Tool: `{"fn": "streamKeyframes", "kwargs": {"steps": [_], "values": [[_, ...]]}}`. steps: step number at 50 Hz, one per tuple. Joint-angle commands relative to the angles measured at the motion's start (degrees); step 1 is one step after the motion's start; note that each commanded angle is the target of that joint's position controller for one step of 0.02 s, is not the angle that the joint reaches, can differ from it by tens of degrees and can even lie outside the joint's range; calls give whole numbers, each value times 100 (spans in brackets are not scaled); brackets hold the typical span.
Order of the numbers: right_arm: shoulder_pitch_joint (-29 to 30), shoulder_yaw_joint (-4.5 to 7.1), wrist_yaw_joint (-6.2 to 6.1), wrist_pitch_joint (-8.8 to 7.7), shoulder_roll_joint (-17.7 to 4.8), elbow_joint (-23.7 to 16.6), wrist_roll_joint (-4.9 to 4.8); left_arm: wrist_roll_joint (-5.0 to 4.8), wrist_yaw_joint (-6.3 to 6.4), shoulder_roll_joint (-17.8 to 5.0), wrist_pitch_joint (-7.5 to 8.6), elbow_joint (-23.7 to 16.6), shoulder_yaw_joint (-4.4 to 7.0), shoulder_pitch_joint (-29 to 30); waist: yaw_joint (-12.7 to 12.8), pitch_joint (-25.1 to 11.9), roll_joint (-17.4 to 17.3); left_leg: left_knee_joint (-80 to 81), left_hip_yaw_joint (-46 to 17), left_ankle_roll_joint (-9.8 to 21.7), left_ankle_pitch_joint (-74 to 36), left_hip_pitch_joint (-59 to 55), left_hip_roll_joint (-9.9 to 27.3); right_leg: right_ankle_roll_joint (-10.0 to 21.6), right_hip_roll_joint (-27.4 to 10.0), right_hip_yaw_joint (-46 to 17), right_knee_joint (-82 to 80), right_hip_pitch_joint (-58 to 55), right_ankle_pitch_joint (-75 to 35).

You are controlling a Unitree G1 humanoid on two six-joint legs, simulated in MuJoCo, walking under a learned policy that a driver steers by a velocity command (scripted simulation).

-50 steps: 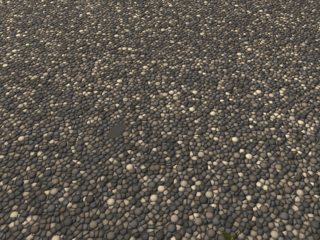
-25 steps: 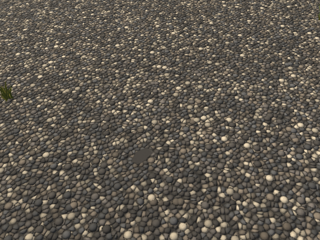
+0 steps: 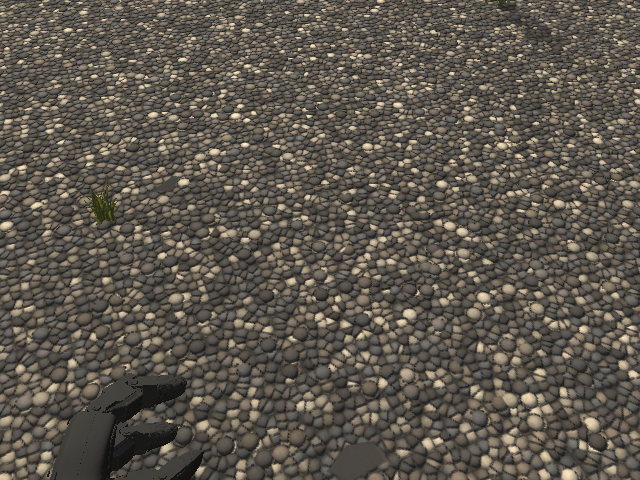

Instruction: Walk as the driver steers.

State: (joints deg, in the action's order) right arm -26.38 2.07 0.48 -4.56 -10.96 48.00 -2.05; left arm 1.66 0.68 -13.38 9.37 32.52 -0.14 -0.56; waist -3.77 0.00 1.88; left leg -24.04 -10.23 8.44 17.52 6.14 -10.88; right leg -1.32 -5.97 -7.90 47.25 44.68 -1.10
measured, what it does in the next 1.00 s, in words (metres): walks ahead: right foot, then left foot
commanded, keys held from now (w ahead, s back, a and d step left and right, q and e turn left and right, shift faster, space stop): w+q+shift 0.14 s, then w+shift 0.44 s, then w+e+shift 0.42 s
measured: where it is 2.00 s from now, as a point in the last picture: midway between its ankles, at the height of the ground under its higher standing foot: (221, 172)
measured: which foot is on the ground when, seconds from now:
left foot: down 0.00-0.12, up 0.14-0.60, down 0.62-1.00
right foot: up 0.00-0.10, down 0.12-0.62, up 0.64-1.00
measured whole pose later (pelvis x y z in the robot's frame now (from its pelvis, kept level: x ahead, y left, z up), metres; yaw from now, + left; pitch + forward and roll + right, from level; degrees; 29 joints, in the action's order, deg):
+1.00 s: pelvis +0.81 +0.20 -0.02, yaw +6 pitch -1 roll +3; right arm -24.9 2.9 -0.4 -6.6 -14.1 50.9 1.4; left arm -2.2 -2.9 -16.0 2.7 40.4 2.8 -8.4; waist -4.0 0.5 2.1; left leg -13.7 16.0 0.7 23.9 -11.2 -3.9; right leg 5.2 -6.1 1.4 51.7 48.5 -9.3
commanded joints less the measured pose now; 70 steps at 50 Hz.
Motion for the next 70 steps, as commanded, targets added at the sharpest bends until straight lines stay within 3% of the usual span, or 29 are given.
{"fn": "streamKeyframes", "kwargs": {"steps": [1, 4, 6, 7, 8, 9, 10, 12, 15, 19, 26, 30, 31, 32, 33, 34, 35, 38, 42, 51, 54, 55, 56, 57, 58, 60, 61, 67, 70], "values": [[400, 286, -69, -133, -1071, -534, -113, -228, 83, -415, -12, -580, 178, 540, 35, 291, -579, 907, -1229, 506, -716, 2183, 762, -212, 739, 580, -1494, -2576, -716], [375, 323, -127, -67, -1009, -502, -89, -413, 73, -901, 43, -663, 409, 520, 125, 162, -867, 13, -1810, 365, -1564, 568, 1102, -95, 745, 260, -2206, -2381, -63], [695, 287, -63, 18, -972, -663, 107, -437, 68, -1244, 98, -340, 626, -1295, 1083, -1133, -960, -2049, -1460, 51, -3227, 348, 955, 361, 443, 240, -1891, -4301, 446], [846, 115, -3, 12, -527, -899, 345, -367, 128, -1553, 23, -141, 681, -2837, 1607, -2247, -436, -4099, -918, -74, -2034, 1536, 747, 679, -638, -781, -1386, -6388, 1699], [-308, -77, 61, -76, -49, -1150, -91, -109, -18, -1840, 31, 135, 714, -2906, 730, -3014, 2829, -5704, -441, -281, 1423, 3682, 274, 1742, -2029, -4634, -2779, -7896, 4380], [-66, -41, -30, -21, -609, -905, -286, -103, -24, -1085, -15, -16, 624, -2571, 985, -2078, 2181, -6261, -214, -263, 844, 4456, 954, 1542, -1851, -4819, -3078, -7353, 5693], [693, 8, -22, 8, -923, -990, -119, -171, 14, -716, -97, 82, 548, -2421, 1163, -1122, 1186, -6280, 67, -266, 397, 4646, 1083, 1274, -1527, -3654, -3081, -6531, 4775], [1643, -20, 8, -42, -682, -1260, 137, -87, -74, -817, -178, 375, 546, -2280, 982, -110, -423, -5721, 251, -226, 54, 4237, 1359, 1142, -946, -2153, -3232, -4937, 2645], [1472, -61, 74, 41, -417, -1323, -77, -196, -218, -327, -141, 687, 391, -2040, 453, 223, 97, -5136, 176, -212, 155, 3874, 1623, 1225, -677, -1238, -3582, -3938, 2003], [1929, -124, 115, 7, -482, -1499, 102, -232, -190, -787, -97, 930, 480, -2055, 262, 641, -24, -4079, 189, -384, -1026, 4424, 1782, 1394, -771, -608, -3983, -3634, 1147], [3494, -115, 322, -188, -614, -1941, 42, -344, -127, -1090, -225, 1417, 399, -2898, 795, 957, 87, -1404, 1218, -324, -2203, 3210, 1465, 975, -705, 715, -4400, -4328, -461], [1672, 284, 231, -131, -1322, -1719, 27, -178, -34, -1401, -452, 1660, 367, -2937, -492, -460, 1029, -1121, 1649, 136, -1220, 342, 735, 716, -819, 1028, -1539, -4579, -5191], [164, 431, 122, -53, -1606, -1317, 42, -119, 10, -1322, -442, 1515, 307, -2719, -1225, -1217, 775, -1397, 745, 251, -1041, -1964, 1435, 537, -587, 873, 412, -2877, -3792], [-153, 501, 90, -86, -2266, -1142, 247, -127, -50, -50, -310, 1285, 9, -3605, -309, -2342, -1509, -677, -2351, 771, 1218, -3883, 3173, 384, 507, 430, 2763, -839, 2401], [-529, 429, 114, -137, -1785, -1057, 254, -485, -39, -526, -125, 1321, 87, -3378, -602, -3059, -1749, 705, -4120, 834, 2735, -3759, 3431, 551, 571, -390, 3677, -364, 2677], [-230, 326, 119, -174, -1376, -924, 227, -707, -2, -854, -106, 1067, 237, -2397, -613, -1604, -1234, 827, -3179, 543, 2361, -2852, 3260, 548, 316, -177, 3902, 316, 2309], [128, 284, 135, -207, -1213, -834, 202, -635, 15, -748, -109, 925, 214, -1927, -421, -834, -670, 845, -2227, 421, 1438, -1793, 3129, 530, 65, -18, 3648, 349, 1874], [1000, 164, 202, -331, -561, -620, 361, -484, -63, -409, -453, 1059, 278, -2278, 449, -235, -751, 1178, -453, 155, 102, 208, 2647, 514, -494, -46, 3162, -689, 1153], [1274, 205, 152, -384, -604, -378, 295, -449, -105, -274, -765, 945, 308, -1826, 594, 562, -519, 1573, 1191, -209, -1325, 850, 2338, 468, -522, 1, 2665, -271, 555], [618, 271, -258, -204, -1494, -227, 356, -406, -584, -539, -526, 214, 336, -252, 306, 745, -250, 1041, 2661, -954, -5716, -840, 2177, 876, 448, 1783, -379, -654, -929], [1131, 423, -374, 17, -2034, -452, 277, -510, -546, -1171, -724, 467, 650, -2092, 1481, -253, -1093, -1340, 2543, -796, -9070, -871, 2532, 1179, 952, 1980, 45, -2812, 406], [1624, 430, -293, -8, -2002, -652, 226, -460, -435, -1691, -829, 883, 902, -3640, 2192, -806, -948, -3165, 2311, -662, -8483, 78, 2398, 1452, 877, 1432, -256, -4700, 528], [2055, 230, -112, -142, -1222, -697, 141, -462, -293, -1624, -900, 1191, 887, -4076, 2277, -271, 394, -5969, 2304, -718, -2542, 1468, 1246, 1658, 615, 743, -975, -5313, 285], [1169, -74, 26, -425, -123, -1084, 141, -188, -350, -1428, -788, 995, 697, -3266, 813, -349, 2256, -7732, 1187, -764, 1627, 3757, 434, 2461, 133, -1688, -1230, -6101, 855], [1243, -116, 121, -675, -477, -1446, 40, -68, -354, -1052, -633, 683, 582, -2903, 795, -1156, 1720, -7703, 136, -412, 1262, 4469, 519, 2881, -616, -3884, -2742, -6298, 3229], [1926, 18, 101, -743, -937, -1604, -8, -162, -427, -892, -428, 558, 567, -2545, 458, -220, -688, -6322, 122, -177, 295, 4243, 1020, 2298, -651, -3913, -3596, -4730, 3939], [1787, 7, 58, -653, -856, -1531, 113, -181, -435, -951, -349, 439, 571, -2123, 163, 24, -973, -5842, 31, -323, 91, 3827, 1203, 2290, -481, -3655, -3507, -3848, 3525], [2863, 2, -150, -326, -680, -1909, 421, -330, 15, -861, -438, 385, 530, -1718, 363, 696, -413, -2354, 721, -1185, -1484, 2239, 1232, 1753, 904, -1097, -3213, -1523, 171], [3193, 57, -87, -291, -567, -2123, 265, -380, 96, -1014, -709, 651, 646, -2233, 804, 52, 192, -848, 946, -1321, -2577, 1219, 526, 1175, 1163, -1152, -2569, -1809, 87]]}}
Next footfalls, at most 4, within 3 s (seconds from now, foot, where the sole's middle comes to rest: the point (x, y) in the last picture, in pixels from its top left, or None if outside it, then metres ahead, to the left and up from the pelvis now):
0.12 right None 0.35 -0.15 -0.77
0.62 left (182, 406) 0.68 0.26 -0.77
1.10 right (228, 246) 1.13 0.18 -0.77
1.52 left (201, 148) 1.53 0.27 -0.77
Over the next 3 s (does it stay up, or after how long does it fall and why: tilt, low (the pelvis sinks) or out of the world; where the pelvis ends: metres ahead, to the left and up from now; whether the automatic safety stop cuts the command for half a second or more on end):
stays up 1.42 0.21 0.00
